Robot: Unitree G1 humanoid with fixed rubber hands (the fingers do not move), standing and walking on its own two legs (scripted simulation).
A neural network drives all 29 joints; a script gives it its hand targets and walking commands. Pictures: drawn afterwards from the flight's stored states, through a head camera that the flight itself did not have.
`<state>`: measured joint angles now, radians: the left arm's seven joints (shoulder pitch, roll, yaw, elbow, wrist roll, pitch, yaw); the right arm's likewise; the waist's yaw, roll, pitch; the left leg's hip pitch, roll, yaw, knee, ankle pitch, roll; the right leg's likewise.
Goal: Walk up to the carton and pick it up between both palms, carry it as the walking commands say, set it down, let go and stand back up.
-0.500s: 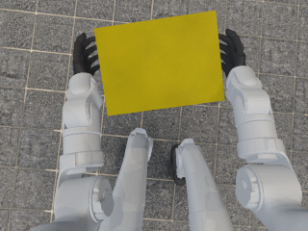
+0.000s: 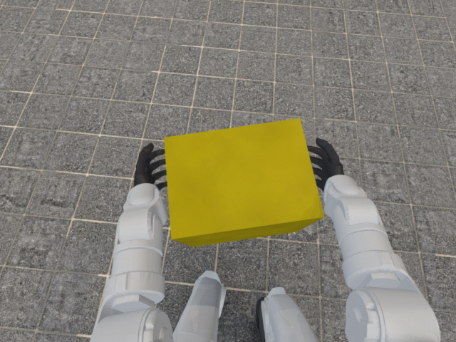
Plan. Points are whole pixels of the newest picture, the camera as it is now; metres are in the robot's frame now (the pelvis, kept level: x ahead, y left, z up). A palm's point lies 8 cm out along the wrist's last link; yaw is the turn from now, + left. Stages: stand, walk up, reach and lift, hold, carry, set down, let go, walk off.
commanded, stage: reach and lift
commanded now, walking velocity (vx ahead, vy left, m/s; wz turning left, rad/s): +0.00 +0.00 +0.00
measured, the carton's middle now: (239, 191) +0.40 +0.05 -0.11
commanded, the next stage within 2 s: none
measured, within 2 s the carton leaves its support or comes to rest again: neither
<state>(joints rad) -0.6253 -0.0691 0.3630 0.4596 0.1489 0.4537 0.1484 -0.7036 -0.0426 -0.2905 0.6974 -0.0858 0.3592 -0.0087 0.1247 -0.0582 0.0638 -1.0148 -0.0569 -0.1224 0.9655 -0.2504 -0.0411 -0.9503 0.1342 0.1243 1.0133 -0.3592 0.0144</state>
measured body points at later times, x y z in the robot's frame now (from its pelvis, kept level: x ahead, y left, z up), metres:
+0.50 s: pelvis +0.09 -0.01 +0.07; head +0.14 -0.01 +0.52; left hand +0.37 +0.21 +0.05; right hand +0.42 -0.12 +0.03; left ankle +0.12 +0.13 -0.66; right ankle +0.07 -0.12 -0.66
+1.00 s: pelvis +0.10 -0.01 +0.08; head +0.05 -0.01 +0.53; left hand +0.35 +0.21 +0.12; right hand +0.40 -0.12 +0.10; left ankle +0.12 +0.13 -0.66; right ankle +0.07 -0.12 -0.66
